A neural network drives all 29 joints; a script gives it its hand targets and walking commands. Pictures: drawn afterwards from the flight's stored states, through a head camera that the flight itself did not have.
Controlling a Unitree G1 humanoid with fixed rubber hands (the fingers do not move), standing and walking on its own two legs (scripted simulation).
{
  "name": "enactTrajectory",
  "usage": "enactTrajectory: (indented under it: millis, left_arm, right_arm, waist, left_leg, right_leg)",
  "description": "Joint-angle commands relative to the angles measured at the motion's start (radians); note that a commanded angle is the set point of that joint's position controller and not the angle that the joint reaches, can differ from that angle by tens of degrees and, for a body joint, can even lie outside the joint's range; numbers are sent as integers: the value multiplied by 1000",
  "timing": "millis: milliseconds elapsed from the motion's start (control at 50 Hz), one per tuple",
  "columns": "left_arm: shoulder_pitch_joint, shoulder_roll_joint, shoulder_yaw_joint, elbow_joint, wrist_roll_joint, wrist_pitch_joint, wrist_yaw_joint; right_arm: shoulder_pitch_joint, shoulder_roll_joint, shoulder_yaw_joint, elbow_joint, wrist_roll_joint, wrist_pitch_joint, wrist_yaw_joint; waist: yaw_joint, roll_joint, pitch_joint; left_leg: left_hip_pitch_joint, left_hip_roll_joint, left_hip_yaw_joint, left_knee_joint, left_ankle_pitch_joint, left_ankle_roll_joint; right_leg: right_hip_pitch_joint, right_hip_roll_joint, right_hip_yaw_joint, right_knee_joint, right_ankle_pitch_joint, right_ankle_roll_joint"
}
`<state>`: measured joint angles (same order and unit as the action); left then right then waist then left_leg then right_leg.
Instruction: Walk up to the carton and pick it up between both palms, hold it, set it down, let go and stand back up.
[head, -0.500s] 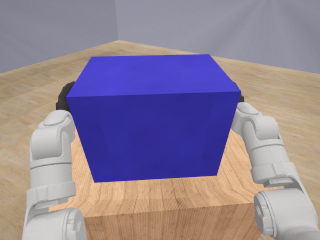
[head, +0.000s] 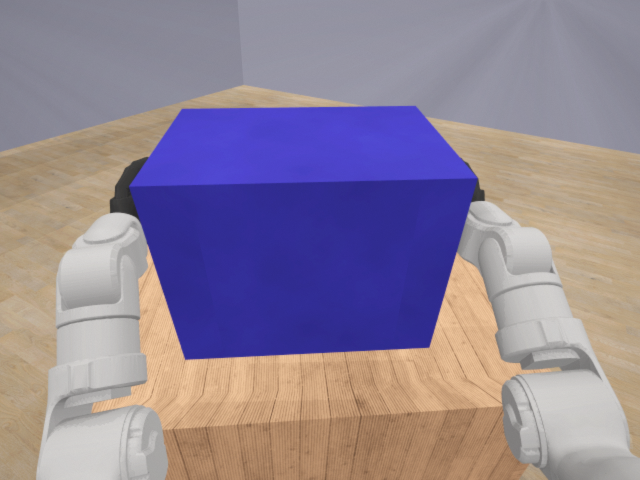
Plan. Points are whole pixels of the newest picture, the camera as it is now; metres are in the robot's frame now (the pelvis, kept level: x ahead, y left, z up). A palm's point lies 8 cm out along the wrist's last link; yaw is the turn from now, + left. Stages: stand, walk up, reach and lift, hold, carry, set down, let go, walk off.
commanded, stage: hold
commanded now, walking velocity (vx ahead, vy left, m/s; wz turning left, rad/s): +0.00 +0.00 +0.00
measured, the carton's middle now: (305, 227) +0.38 +0.00 +0.22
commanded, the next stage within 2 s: none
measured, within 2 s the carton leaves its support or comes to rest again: neither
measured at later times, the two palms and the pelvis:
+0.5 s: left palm (146, 219) +0.37 +0.18 +0.24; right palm (474, 212) +0.36 -0.22 +0.24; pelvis +0.01 +0.00 +0.00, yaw -1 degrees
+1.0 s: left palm (135, 221) +0.36 +0.19 +0.24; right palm (467, 213) +0.36 -0.21 +0.25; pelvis +0.01 +0.00 +0.00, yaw +0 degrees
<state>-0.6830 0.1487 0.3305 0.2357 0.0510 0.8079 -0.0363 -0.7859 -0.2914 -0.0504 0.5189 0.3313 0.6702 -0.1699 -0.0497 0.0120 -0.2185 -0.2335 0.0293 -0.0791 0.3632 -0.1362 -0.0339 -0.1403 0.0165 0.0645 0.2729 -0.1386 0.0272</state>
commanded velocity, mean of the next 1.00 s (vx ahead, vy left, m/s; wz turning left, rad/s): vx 0.00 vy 0.00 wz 0.00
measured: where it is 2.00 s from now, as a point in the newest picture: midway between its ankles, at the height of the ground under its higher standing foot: outside the picture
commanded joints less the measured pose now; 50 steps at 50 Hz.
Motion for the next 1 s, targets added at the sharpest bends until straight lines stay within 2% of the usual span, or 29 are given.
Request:
enactTrajectory:
  millis: [0,20,60,120,140,220,240,260,300,340,400,420,440,460,480,540,580,640,660,680,740,780,800,820,880,900,940,960,980]
  left_arm:
    - [-866,-571,-471,-107,-165,-71,-133]
    - [-887,-570,-485,-107,-181,-71,-137]
    - [-908,-564,-464,-88,-173,-75,-126]
    - [-933,-613,-520,-132,-235,-94,-120]
    - [-961,-619,-521,-188,-242,-109,-105]
    - [-952,-590,-495,-186,-225,-102,-97]
    - [-936,-582,-489,-195,-226,-100,-96]
    - [-923,-573,-497,-205,-206,-89,-96]
    - [-870,-557,-474,-125,-187,-73,-101]
    - [-878,-565,-479,-202,-195,-77,-100]
    - [-838,-558,-468,-152,-212,-72,-113]
    - [-811,-558,-488,-194,-201,-70,-112]
    - [-801,-520,-436,-165,-172,-59,-121]
    - [-800,-542,-461,-201,-178,-62,-122]
    - [-810,-519,-432,-206,-171,-66,-121]
    - [-852,-539,-460,-200,-178,-68,-133]
    - [-871,-533,-489,-243,-202,-73,-128]
    - [-899,-508,-455,-257,-182,-77,-122]
    - [-910,-530,-510,-356,-202,-82,-119]
    - [-875,-519,-489,-259,-211,-72,-120]
    - [-830,-553,-552,-337,-237,-68,-123]
    - [-837,-542,-517,-303,-216,-65,-120]
    - [-838,-530,-513,-347,-208,-68,-121]
    - [-817,-511,-475,-250,-181,-62,-120]
    - [-848,-516,-495,-251,-185,-58,-131]
    - [-825,-512,-466,-151,-164,-51,-141]
    - [-809,-537,-495,-171,-164,-48,-151]
    - [-843,-518,-469,-163,-144,-52,-148]
    - [-871,-541,-491,-173,-161,-53,-149]
  right_arm:
    - [-967,628,294,-342,173,-92,179]
    - [-950,627,272,-321,169,-88,182]
    - [-974,623,279,-298,164,-90,193]
    - [-1035,637,282,-374,184,-114,192]
    - [-1070,663,321,-458,210,-126,193]
    - [-972,626,303,-366,207,-99,192]
    - [-999,641,319,-400,224,-106,191]
    - [-950,619,327,-353,219,-93,188]
    - [-929,627,307,-311,214,-85,192]
    - [-951,643,334,-370,231,-96,194]
    - [-969,636,325,-387,230,-92,181]
    - [-923,612,318,-383,224,-91,175]
    - [-923,615,323,-344,234,-75,174]
    - [-896,620,333,-392,235,-79,164]
    - [-942,633,354,-422,248,-77,169]
    - [-915,637,315,-375,222,-79,162]
    - [-955,641,337,-439,242,-87,166]
    - [-928,664,328,-374,225,-72,167]
    - [-923,658,346,-455,242,-82,159]
    - [-952,645,338,-449,232,-77,161]
    - [-920,629,351,-541,250,-83,148]
    - [-892,633,340,-483,225,-64,147]
    - [-916,632,360,-530,252,-72,149]
    - [-965,607,336,-533,232,-72,147]
    - [-862,602,295,-379,196,-59,161]
    - [-882,600,286,-336,174,-53,162]
    - [-868,611,290,-356,176,-59,162]
    - [-913,624,291,-351,184,-64,172]
    - [-940,631,284,-347,199,-65,171]
  waist:
    - [6,32,-304]
    - [-20,19,-287]
    - [1,10,-312]
    - [-31,33,-439]
    - [8,30,-554]
    - [-10,22,-456]
    - [21,3,-476]
    - [11,44,-443]
    - [11,27,-312]
    - [33,20,-394]
    - [4,-42,-383]
    - [-9,10,-420]
    - [17,-8,-329]
    - [0,-26,-350]
    - [31,-48,-371]
    - [-4,-6,-355]
    - [-2,11,-412]
    - [5,0,-408]
    - [-9,19,-490]
    - [-1,-8,-443]
    - [-29,31,-505]
    - [-36,9,-440]
    - [-5,31,-481]
    - [3,-3,-425]
    - [-31,29,-334]
    - [-18,-16,-240]
    - [-31,12,-264]
    - [0,39,-267]
    - [-17,22,-279]
  left_leg:
    - [148,-53,68,-60,55,10]
    - [123,-52,60,-62,29,6]
    - [115,-54,65,-70,-7,15]
    - [177,-56,54,-34,111,-6]
    - [227,-63,59,-11,188,0]
    - [211,-58,48,-17,165,-7]
    - [205,-66,58,-9,188,3]
    - [205,-65,56,-11,184,-10]
    - [148,-60,56,-29,148,-2]
    - [184,-62,57,-17,194,5]
    - [176,-70,59,-17,187,20]
    - [204,-64,51,-9,242,3]
    - [174,-69,59,-17,225,11]
    - [193,-68,54,-7,277,9]
    - [182,-85,65,-9,271,21]
    - [194,-78,70,-20,213,14]
    - [206,-73,67,-8,218,10]
    - [202,-80,71,-17,218,11]
    - [239,-78,65,2,268,5]
    - [211,-77,69,-5,225,9]
    - [258,-72,46,27,333,-12]
    - [239,-73,55,8,294,-6]
    - [247,-75,63,11,309,-3]
    - [204,-79,61,-4,233,4]
    - [172,-67,62,-26,165,-3]
    - [138,-62,69,-49,89,5]
    - [137,-61,66,-42,111,2]
    - [113,-58,70,-45,89,8]
    - [114,-63,67,-48,106,5]
  right_leg:
    - [28,59,-33,-39,54,-27]
    - [29,55,-33,-33,49,-30]
    - [56,54,-23,-37,36,-31]
    - [41,65,-29,-26,121,-31]
    - [62,73,-32,-18,177,-22]
    - [45,70,-28,-16,172,-21]
    - [52,74,-29,-18,180,-20]
    - [58,72,-31,-15,191,-24]
    - [54,69,-26,-22,151,-21]
    - [74,70,-23,-14,200,-21]
    - [86,66,-16,-22,218,-8]
    - [102,67,-10,-15,282,-13]
    - [98,70,-14,-20,254,-11]
    - [122,76,-23,-5,298,-5]
    - [133,73,-31,-17,293,3]
    - [87,61,-28,-21,224,6]
    - [83,65,-31,-19,222,-8]
    - [102,65,-29,-16,232,-1]
    - [122,68,-31,-4,288,2]
    - [96,66,-22,-10,280,2]
    - [137,70,-27,10,357,0]
    - [129,70,-26,-9,324,-3]
    - [132,74,-29,-5,331,-2]
    - [112,68,-34,-22,242,3]
    - [80,63,-27,-18,188,-14]
    - [42,67,-30,-34,97,-14]
    - [74,62,-24,-25,152,-17]
    - [67,56,-20,-25,116,-20]
    - [76,59,-23,-28,131,-19]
